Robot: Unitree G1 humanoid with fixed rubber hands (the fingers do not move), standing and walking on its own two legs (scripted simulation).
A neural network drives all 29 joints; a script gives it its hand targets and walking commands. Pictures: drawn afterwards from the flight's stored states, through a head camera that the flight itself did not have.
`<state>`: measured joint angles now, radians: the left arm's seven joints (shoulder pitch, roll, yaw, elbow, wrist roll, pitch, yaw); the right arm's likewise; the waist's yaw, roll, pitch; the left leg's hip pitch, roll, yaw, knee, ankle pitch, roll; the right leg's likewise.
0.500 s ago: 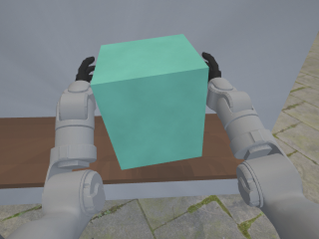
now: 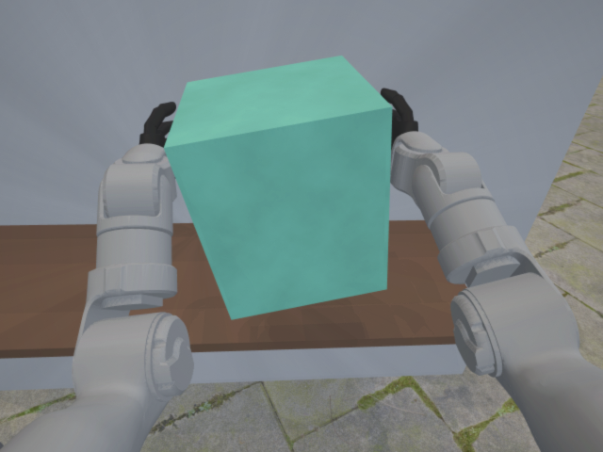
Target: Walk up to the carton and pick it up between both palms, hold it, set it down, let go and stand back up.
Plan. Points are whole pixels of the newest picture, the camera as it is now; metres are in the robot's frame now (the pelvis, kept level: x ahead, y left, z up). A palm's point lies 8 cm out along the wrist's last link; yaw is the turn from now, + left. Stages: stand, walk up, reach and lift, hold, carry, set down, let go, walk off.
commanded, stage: reach and lift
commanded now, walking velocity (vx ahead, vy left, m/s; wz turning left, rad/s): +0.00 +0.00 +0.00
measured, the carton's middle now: (287, 186) +0.39 +0.00 +0.24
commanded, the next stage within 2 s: hold in 0.18 s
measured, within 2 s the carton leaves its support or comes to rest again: neither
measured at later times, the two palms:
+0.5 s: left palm (155, 143) +0.38 +0.15 +0.31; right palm (410, 130) +0.37 -0.15 +0.32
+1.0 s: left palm (154, 144) +0.38 +0.16 +0.31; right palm (408, 130) +0.37 -0.15 +0.32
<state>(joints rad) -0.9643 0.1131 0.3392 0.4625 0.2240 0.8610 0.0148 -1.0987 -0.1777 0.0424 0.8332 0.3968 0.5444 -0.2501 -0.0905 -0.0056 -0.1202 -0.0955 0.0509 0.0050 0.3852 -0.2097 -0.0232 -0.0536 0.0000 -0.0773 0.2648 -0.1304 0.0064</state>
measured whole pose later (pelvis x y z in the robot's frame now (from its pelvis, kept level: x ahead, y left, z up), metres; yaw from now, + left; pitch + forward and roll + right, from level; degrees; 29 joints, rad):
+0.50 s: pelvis +0.00 +0.00 +0.00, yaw +0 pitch -4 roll -2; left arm -1.06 0.14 0.36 0.57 0.22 0.88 0.01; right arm -1.20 -0.20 0.04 0.91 0.42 0.59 -0.26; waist -0.08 0.01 -0.15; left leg -0.13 0.06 0.00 0.39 -0.20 -0.03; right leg -0.09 0.00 -0.08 0.28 -0.13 0.00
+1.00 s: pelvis -0.01 -0.01 +0.00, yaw +0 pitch -3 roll -2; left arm -1.07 0.15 0.35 0.56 0.21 0.88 0.00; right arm -1.20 -0.20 0.05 0.90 0.42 0.61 -0.27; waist -0.08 0.00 -0.15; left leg -0.14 0.06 -0.01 0.40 -0.20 -0.03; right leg -0.10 0.01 -0.08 0.28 -0.13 0.00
